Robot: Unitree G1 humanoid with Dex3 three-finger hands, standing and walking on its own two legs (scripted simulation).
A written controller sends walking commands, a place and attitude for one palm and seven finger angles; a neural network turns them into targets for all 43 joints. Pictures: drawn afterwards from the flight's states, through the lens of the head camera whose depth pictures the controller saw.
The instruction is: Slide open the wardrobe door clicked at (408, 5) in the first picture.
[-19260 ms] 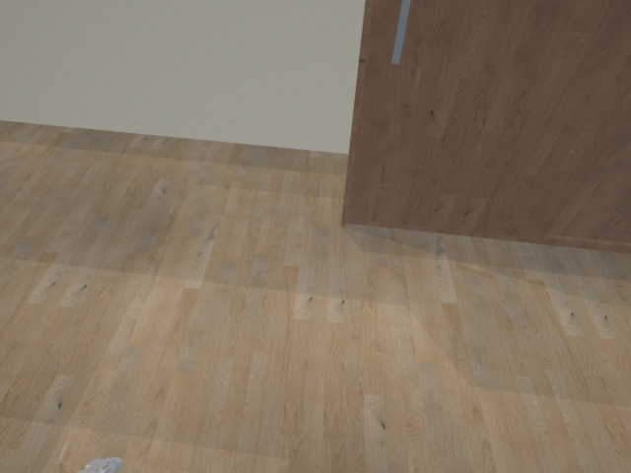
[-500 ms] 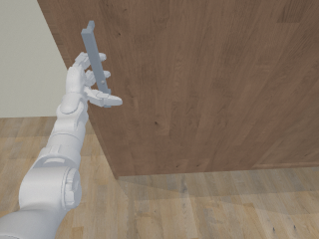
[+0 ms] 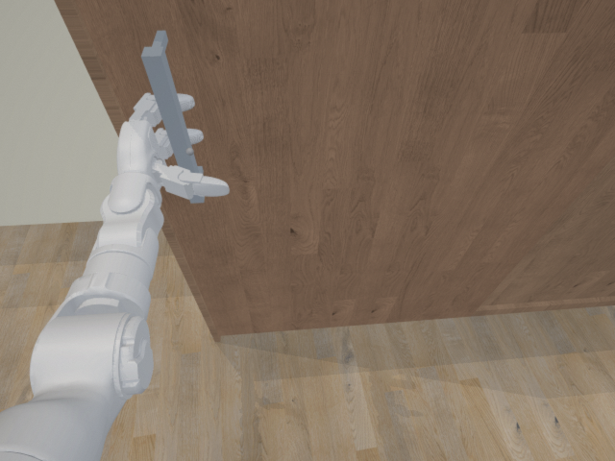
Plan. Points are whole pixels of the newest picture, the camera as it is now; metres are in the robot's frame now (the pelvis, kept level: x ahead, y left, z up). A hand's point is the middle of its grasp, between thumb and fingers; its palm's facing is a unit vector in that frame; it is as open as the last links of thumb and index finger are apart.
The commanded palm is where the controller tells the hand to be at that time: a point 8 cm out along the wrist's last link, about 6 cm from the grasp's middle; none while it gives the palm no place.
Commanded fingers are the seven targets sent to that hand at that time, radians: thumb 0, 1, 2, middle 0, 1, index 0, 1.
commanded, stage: grip the handle and tug to test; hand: left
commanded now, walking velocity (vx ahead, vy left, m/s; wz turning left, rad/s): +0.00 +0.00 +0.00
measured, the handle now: (181, 128) +0.53 +0.16 +0.14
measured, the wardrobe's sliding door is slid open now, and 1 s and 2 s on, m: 0.00 0.00 0.00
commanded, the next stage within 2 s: tug the door sideways, standing still in 1.50 s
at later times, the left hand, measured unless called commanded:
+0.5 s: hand (191, 150) +0.48 +0.14 +0.14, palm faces +0.04 -1.00 +0.00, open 9.9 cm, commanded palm +0.45 +0.18 +0.15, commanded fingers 0.00 0.53 0.74 -0.41 -1.35 -0.41 -1.35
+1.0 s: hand (194, 151) +0.48 +0.13 +0.14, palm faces +0.06 -1.00 +0.00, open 5.5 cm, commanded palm +0.45 +0.18 +0.15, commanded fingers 0.00 0.90 0.90 -0.45 -1.40 -0.45 -1.40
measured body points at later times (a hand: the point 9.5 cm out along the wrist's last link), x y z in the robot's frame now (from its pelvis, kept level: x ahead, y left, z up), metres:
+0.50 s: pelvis +0.01 +0.00 +0.00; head +0.05 +0.00 +0.45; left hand +0.47 +0.19 +0.15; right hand +0.06 -0.26 -0.12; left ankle +0.03 +0.12 -0.72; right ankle -0.01 -0.12 -0.72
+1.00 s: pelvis +0.01 -0.01 +0.00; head +0.05 -0.01 +0.45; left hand +0.47 +0.19 +0.15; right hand +0.07 -0.27 -0.12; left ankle +0.03 +0.12 -0.72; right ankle -0.01 -0.12 -0.72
